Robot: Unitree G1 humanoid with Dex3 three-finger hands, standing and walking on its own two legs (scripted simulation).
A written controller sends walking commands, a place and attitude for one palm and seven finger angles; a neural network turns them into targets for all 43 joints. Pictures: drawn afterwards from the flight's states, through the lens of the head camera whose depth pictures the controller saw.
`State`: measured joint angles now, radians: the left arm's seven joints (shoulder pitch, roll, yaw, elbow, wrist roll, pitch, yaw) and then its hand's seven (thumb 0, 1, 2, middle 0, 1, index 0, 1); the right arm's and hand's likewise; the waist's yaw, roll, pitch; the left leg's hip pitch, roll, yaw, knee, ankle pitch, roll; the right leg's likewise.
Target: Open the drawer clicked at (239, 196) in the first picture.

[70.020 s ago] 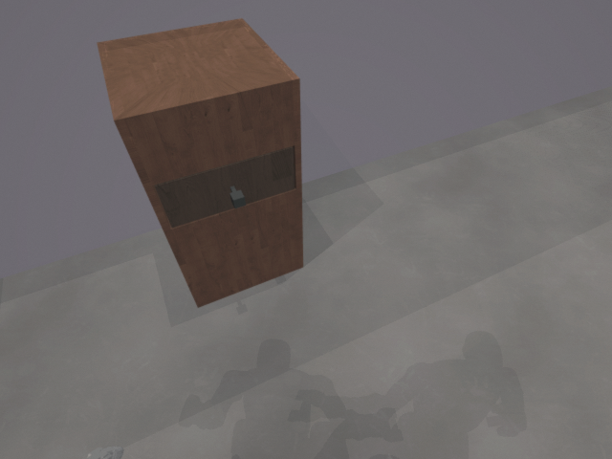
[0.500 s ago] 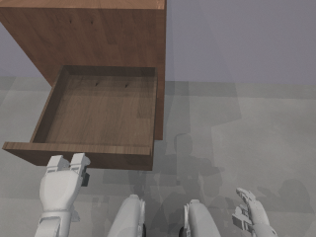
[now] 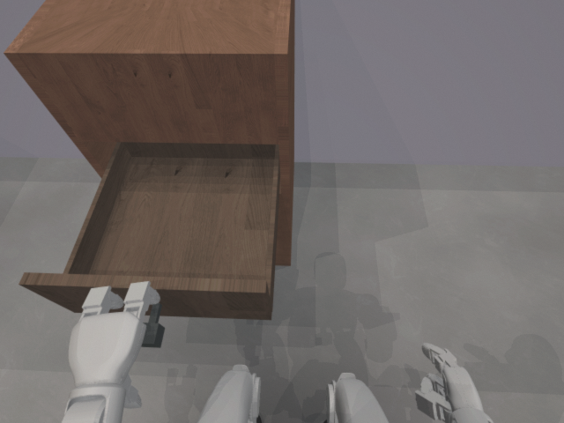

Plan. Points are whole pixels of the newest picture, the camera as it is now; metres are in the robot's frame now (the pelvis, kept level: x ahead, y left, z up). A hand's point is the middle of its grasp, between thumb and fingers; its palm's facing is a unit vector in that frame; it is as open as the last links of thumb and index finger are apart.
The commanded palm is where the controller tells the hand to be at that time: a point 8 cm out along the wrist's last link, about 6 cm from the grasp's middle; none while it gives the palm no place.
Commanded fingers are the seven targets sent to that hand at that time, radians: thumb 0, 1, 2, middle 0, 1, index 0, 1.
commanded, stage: lift the hand off the handle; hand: left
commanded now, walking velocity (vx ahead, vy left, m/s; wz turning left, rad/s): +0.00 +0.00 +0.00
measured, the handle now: (152, 324) +0.27 +0.25 -0.13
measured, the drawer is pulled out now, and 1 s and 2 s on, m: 0.30 0.30 0.30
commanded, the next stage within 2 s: draw the hand back to the body in 1.12 s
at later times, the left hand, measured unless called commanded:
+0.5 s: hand (113, 342) +0.22 +0.25 -0.02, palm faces -0.06 -0.07 -1.00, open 13.8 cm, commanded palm +0.21 +0.24 +0.04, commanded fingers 0.00 -0.50 0.30 -0.30 -1.20 -0.30 -1.20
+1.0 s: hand (99, 328) +0.23 +0.25 +0.02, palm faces -0.04 -0.09 -0.99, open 13.8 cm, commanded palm +0.21 +0.24 +0.08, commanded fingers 0.00 -0.50 0.30 -0.30 -1.20 -0.30 -1.20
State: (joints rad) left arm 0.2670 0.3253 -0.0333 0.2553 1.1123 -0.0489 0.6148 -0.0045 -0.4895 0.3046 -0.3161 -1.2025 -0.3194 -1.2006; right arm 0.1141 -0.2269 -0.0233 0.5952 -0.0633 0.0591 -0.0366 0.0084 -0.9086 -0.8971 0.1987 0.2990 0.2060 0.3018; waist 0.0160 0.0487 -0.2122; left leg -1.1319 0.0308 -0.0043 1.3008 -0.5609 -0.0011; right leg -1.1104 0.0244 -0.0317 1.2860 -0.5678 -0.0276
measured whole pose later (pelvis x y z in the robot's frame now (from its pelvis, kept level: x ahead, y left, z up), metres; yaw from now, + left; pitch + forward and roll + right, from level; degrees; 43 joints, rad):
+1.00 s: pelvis +0.03 +0.01 +0.05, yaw -1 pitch +16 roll -1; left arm 0.39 0.34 -0.03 0.12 1.07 -0.03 0.53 0.00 -0.49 0.30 -0.32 -1.20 -0.32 -1.20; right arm 0.19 -0.23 -0.02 0.54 -0.05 0.08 0.00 0.01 -0.91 -0.90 0.20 0.30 0.21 0.30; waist 0.01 0.06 -0.18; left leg -0.83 0.03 0.02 1.06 -0.51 0.02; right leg -0.81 0.02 0.00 1.03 -0.50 -0.01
